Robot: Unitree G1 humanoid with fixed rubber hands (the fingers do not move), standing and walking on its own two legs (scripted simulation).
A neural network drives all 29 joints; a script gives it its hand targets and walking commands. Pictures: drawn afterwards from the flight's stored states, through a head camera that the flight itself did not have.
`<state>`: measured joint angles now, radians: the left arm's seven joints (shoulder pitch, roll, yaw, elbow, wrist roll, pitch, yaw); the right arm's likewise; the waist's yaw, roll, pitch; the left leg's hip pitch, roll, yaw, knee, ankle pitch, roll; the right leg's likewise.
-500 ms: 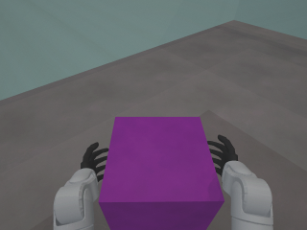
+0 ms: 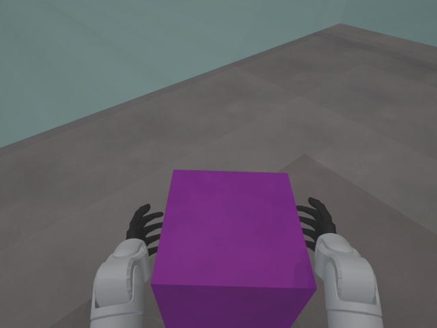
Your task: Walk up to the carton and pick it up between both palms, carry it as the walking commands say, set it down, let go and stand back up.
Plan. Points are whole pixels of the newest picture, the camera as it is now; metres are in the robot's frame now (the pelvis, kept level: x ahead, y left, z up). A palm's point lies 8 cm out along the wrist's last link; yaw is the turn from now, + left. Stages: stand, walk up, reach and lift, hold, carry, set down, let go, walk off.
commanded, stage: hold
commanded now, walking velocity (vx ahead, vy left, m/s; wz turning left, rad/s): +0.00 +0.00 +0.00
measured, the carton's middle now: (228, 251) +0.30 +0.00 -0.03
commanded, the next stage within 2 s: set down in 0.24 s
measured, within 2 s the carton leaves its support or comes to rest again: neither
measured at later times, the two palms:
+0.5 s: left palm (140, 245) +0.29 +0.16 +0.03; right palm (306, 221) +0.33 -0.16 +0.03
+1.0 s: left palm (157, 249) +0.32 +0.15 -0.04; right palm (303, 230) +0.36 -0.17 -0.04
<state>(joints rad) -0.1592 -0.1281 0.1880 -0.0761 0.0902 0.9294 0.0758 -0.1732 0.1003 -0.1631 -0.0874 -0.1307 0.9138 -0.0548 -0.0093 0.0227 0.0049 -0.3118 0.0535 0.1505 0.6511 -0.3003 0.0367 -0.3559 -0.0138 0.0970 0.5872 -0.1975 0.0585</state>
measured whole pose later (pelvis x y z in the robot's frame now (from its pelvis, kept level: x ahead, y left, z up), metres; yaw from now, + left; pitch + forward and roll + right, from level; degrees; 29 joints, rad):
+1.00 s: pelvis +0.03 -0.04 +0.00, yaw +5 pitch +11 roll +3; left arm -0.31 -0.14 0.34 0.39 0.16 0.37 0.01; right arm -0.31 0.16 -0.30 0.33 -0.31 0.35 -0.01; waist 0.00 0.00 0.04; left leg -0.53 0.01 0.07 0.58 -0.24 -0.01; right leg -0.61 -0.01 0.09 0.67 -0.25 0.02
